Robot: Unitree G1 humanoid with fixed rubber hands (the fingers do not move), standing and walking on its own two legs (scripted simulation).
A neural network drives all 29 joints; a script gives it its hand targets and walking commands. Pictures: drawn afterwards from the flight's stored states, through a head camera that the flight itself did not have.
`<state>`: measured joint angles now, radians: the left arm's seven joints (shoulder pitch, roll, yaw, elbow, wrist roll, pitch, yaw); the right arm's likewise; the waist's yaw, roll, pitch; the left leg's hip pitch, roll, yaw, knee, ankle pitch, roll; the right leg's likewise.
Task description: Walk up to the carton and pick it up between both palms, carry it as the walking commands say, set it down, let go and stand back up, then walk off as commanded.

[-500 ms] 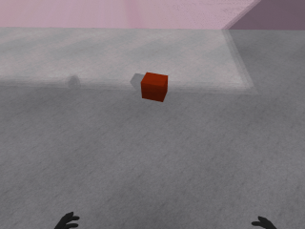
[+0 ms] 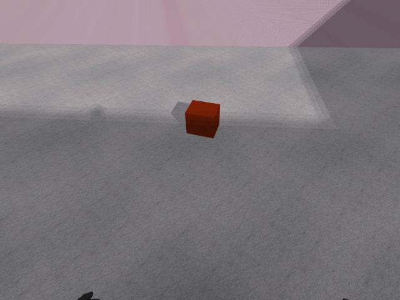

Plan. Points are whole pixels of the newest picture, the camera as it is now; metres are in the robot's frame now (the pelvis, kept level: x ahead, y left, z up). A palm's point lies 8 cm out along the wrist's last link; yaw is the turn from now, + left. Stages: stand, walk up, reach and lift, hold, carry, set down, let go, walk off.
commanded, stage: stand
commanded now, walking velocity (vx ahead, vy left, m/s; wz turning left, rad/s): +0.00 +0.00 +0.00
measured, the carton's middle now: (203, 119) +1.50 +0.02 -0.66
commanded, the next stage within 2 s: walk up in 0.82 s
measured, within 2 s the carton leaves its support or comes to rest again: neither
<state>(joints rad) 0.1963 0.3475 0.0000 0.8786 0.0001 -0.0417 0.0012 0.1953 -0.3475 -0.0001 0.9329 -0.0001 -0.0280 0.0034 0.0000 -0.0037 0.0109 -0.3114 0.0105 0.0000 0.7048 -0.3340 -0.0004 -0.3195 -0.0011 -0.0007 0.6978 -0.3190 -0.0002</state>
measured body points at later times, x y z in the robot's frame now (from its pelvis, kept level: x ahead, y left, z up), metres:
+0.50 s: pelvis -0.01 +0.00 +0.01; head -0.03 +0.01 +0.46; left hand +0.08 +0.30 -0.11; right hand +0.07 -0.29 -0.11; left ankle +0.03 +0.12 -0.72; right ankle +0.04 -0.12 -0.72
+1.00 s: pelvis -0.01 +0.00 +0.01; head -0.03 +0.01 +0.46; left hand +0.08 +0.30 -0.11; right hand +0.07 -0.30 -0.11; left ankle +0.03 +0.12 -0.72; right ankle +0.04 -0.12 -0.72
